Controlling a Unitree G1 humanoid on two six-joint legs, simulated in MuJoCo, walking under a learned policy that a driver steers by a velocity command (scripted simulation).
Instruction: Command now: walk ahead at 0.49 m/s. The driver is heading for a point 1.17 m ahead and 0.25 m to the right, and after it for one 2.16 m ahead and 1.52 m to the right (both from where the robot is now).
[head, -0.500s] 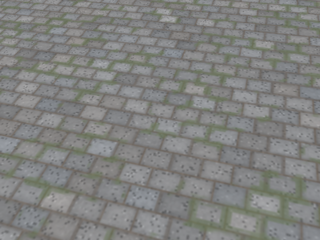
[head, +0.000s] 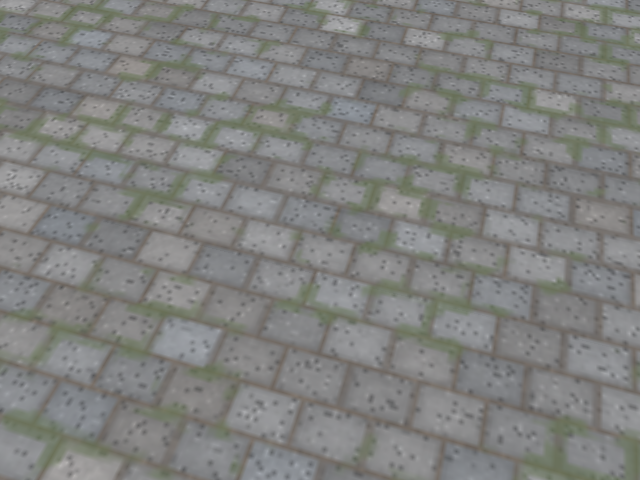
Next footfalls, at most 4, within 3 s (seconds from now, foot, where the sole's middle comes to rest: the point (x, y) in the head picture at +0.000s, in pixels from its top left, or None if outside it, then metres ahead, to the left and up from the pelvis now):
0.40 right None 0.42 -0.15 -0.77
0.96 left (306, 358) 0.71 0.09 -0.77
1.50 right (410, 261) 1.00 -0.16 -0.77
1.96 left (373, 167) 1.33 -0.07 -0.77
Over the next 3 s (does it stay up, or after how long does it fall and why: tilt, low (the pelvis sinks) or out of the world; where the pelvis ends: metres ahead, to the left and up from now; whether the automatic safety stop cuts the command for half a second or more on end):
stays up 1.18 -0.12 0.01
